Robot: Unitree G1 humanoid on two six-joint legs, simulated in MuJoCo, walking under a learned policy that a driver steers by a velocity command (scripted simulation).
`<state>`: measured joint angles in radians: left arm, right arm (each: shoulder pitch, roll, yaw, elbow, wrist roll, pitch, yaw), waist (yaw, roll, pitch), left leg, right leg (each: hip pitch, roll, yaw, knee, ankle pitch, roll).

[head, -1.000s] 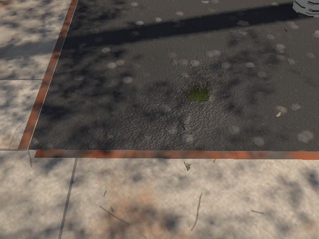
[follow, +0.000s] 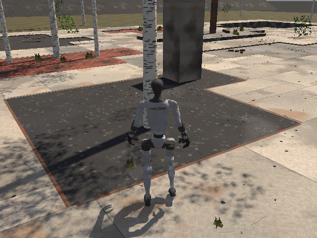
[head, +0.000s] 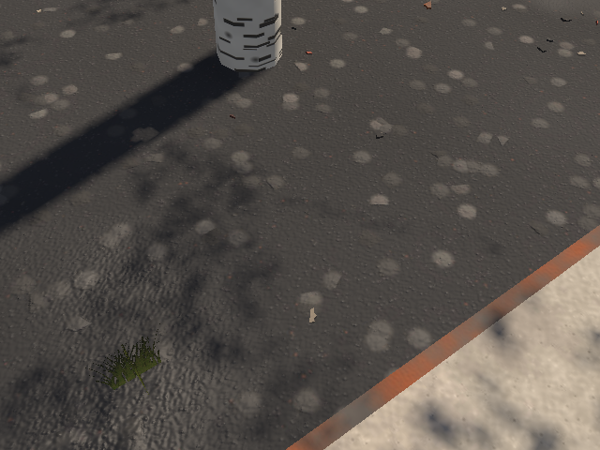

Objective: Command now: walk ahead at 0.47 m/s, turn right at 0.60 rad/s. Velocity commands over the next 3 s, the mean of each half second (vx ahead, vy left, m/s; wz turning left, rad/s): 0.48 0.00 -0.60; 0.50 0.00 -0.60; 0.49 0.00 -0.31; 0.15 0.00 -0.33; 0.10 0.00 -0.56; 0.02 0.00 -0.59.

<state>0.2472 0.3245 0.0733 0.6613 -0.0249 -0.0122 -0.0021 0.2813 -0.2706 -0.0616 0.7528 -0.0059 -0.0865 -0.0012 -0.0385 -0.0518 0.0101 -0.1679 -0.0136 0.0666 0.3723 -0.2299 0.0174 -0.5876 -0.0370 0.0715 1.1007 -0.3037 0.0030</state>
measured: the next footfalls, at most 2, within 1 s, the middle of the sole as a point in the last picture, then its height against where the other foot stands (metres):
right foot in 0.28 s outside the picture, level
left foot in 0.76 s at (322, 390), level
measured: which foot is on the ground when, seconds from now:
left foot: down 0.00-0.28, up 0.30-0.74, down 0.76-1.00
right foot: up 0.00-0.26, down 0.28-0.76, up 0.78-1.00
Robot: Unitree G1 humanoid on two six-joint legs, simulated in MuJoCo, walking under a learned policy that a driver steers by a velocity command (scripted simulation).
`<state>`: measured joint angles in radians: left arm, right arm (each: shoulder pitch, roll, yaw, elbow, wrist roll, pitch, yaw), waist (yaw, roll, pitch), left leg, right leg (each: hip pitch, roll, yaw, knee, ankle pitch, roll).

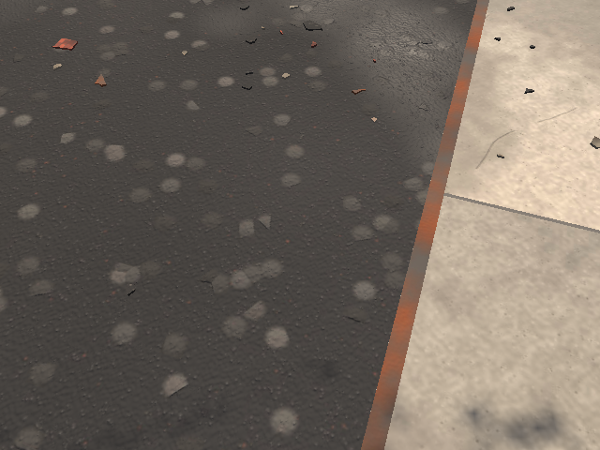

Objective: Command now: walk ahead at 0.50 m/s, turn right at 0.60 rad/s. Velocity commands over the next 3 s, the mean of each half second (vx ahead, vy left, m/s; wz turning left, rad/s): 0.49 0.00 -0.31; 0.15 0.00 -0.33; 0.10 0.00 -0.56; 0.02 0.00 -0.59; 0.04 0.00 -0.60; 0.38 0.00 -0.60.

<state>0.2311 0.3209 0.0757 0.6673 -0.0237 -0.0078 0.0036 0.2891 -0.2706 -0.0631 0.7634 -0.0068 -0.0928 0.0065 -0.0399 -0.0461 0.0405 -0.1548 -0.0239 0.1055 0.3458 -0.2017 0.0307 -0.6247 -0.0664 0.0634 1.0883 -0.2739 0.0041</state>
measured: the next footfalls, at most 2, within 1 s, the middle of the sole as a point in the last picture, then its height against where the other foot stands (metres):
right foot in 0.26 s outside the picture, level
left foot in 0.72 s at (297, 404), level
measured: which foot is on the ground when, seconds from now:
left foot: down 0.00-0.26, up 0.28-0.70, down 0.72-1.00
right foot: up 0.00-0.24, down 0.26-0.72, up 0.74-1.00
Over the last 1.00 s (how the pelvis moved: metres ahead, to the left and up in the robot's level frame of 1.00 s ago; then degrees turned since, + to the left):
0.54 -0.14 0.00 -36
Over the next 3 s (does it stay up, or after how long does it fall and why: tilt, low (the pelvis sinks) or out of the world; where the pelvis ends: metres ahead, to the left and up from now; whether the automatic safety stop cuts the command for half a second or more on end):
stays up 0.51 -0.39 -0.03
